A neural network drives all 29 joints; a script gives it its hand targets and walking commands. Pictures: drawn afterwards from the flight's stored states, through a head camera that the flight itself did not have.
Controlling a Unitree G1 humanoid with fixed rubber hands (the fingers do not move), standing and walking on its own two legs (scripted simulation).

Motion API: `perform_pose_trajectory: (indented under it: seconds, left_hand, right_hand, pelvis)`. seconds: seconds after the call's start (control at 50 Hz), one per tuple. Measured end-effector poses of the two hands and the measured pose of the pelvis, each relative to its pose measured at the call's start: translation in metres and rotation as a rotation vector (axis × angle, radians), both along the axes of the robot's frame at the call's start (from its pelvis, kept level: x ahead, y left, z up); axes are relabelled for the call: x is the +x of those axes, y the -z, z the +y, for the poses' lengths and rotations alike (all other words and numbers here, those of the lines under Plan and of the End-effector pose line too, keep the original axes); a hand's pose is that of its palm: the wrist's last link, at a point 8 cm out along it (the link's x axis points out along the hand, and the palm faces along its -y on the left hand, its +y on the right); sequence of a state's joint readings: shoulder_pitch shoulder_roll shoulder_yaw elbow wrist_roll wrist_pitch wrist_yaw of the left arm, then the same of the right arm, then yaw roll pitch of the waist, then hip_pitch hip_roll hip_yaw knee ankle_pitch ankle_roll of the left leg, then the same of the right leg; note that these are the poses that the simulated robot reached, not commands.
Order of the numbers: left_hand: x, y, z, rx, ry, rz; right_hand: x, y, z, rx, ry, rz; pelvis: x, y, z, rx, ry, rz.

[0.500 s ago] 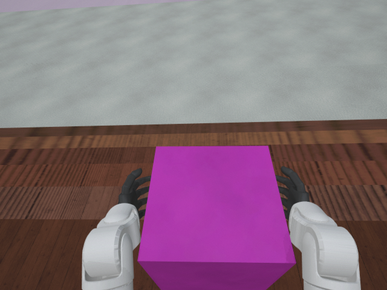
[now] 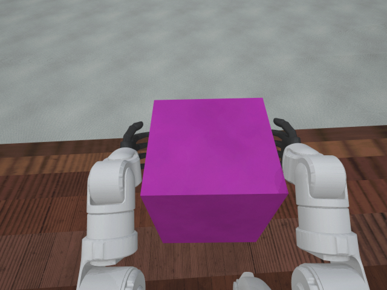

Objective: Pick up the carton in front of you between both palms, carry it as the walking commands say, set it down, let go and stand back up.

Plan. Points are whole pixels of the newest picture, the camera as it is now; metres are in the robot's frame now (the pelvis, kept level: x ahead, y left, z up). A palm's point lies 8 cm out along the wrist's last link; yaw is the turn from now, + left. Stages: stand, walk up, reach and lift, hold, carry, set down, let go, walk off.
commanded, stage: carry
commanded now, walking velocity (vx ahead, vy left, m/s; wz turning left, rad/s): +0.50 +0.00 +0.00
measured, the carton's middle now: (208, 176) +0.35 -0.01 +0.05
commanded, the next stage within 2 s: none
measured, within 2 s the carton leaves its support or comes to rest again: neither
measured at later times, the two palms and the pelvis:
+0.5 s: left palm (148, 74) +0.68 +0.14 +0.08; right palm (249, 71) +0.69 -0.16 +0.07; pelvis +0.33 -0.03 -0.04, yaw -1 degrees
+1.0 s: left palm (162, 74) +1.06 +0.14 -0.16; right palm (226, 72) +1.05 -0.15 -0.16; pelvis +0.70 +0.01 -0.25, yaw +1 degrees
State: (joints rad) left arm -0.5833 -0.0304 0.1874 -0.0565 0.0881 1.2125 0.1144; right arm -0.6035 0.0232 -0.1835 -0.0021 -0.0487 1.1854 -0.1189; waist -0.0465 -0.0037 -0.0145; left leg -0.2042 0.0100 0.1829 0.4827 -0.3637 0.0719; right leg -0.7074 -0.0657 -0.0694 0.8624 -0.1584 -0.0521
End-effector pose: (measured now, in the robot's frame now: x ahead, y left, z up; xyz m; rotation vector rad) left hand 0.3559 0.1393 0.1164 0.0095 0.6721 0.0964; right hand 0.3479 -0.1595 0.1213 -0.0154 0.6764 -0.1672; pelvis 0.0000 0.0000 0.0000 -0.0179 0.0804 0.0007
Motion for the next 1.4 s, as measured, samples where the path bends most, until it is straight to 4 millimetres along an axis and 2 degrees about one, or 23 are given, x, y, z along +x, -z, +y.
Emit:
perform_pose_trajectory:
  seconds: [0.08,0.16,0.26,0.34,0.4,0.48,0.54,0.62,0.68,0.78,0.88,0.94,1.0,1.04,1.1,1.18,1.24,1.32,1.4]
  left_hand:
    - [0.064,0.003,-0.003,0.017,-0.021,0.017]
    - [0.118,0.016,-0.005,0.052,-0.060,0.038]
    - [0.163,0.041,-0.004,0.016,-0.101,0.129]
    - [0.210,0.041,-0.006,-0.010,-0.121,0.089]
    - [0.252,0.035,-0.007,-0.022,-0.119,0.028]
    - [0.311,0.032,-0.002,-0.018,-0.111,-0.041]
    - [0.359,0.041,0.007,-0.002,-0.096,-0.070]
    - [0.435,0.077,0.007,-0.015,-0.027,-0.098]
    - [0.487,0.114,-0.005,-0.003,0.034,-0.058]
    - [0.546,0.184,-0.009,0.021,0.058,0.109]
    - [0.610,0.236,-0.002,-0.010,0.028,0.162]
    - [0.654,0.260,0.001,-0.039,0.002,0.128]
    - [0.701,0.280,0.005,-0.038,-0.024,0.059]
    - [0.731,0.292,0.015,-0.020,-0.061,-0.001]
    - [0.767,0.320,0.036,-0.013,-0.111,-0.010]
    - [0.810,0.361,0.055,-0.037,-0.152,0.076]
    - [0.852,0.380,0.061,-0.031,-0.152,0.108]
    - [0.926,0.394,0.068,0.009,-0.124,0.064]
    - [1.014,0.414,0.068,0.012,-0.063,-0.031]
  right_hand:
    - [0.071,0.008,-0.004,0.002,-0.034,0.017]
    - [0.138,0.030,-0.005,0.033,-0.077,0.038]
    - [0.191,0.050,-0.004,0.038,-0.083,0.128]
    - [0.238,0.050,-0.006,0.061,-0.062,0.090]
    - [0.275,0.046,-0.007,0.074,-0.043,0.028]
    - [0.331,0.045,-0.002,0.082,-0.039,-0.042]
    - [0.379,0.055,0.006,0.073,-0.044,-0.070]
    - [0.439,0.080,0.006,0.009,-0.013,-0.100]
    - [0.476,0.116,-0.005,-0.015,0.022,-0.058]
    - [0.530,0.189,-0.009,0.011,0.044,0.110]
    - [0.597,0.237,-0.002,0.010,0.041,0.161]
    - [0.645,0.258,0.001,0.005,0.037,0.125]
    - [0.701,0.278,0.005,0.014,0.021,0.057]
    - [0.744,0.293,0.014,0.025,-0.024,-0.001]
    - [0.798,0.318,0.037,0.024,-0.084,-0.010]
    - [0.851,0.357,0.056,0.016,-0.112,0.077]
    - [0.892,0.382,0.062,0.019,-0.111,0.108]
    - [0.955,0.409,0.068,0.052,-0.093,0.064]
    - [1.025,0.431,0.068,0.036,-0.052,-0.033]
  pelvis:
    - [0.058,0.011,-0.012,0.016,-0.008,-0.003]
    - [0.113,0.025,-0.024,0.012,-0.006,-0.020]
    - [0.167,0.014,-0.036,0.034,-0.001,-0.003]
    - [0.212,0.010,-0.039,0.044,0.000,0.016]
    - [0.250,0.014,-0.037,0.041,0.003,0.021]
    - [0.309,0.033,-0.029,0.018,0.017,0.005]
    - [0.361,0.061,-0.021,-0.010,0.024,-0.016]
    - [0.438,0.122,-0.010,-0.032,0.004,-0.078]
    - [0.480,0.159,0.001,-0.020,0.002,-0.079]
    - [0.539,0.181,0.014,0.012,0.015,-0.055]
    - [0.600,0.196,0.017,0.005,-0.003,-0.020]
    - [0.646,0.215,0.014,0.012,-0.013,-0.013]
    - [0.701,0.247,0.011,0.028,-0.014,-0.034]
    - [0.738,0.274,0.008,0.024,-0.012,-0.054]
    - [0.783,0.302,0.003,0.010,-0.006,-0.050]
    - [0.841,0.317,0.000,-0.006,-0.011,-0.037]
    - [0.886,0.327,0.005,0.006,-0.006,-0.029]
    - [0.952,0.357,0.021,0.002,0.004,-0.031]
    - [1.029,0.408,0.038,-0.006,-0.003,-0.055]
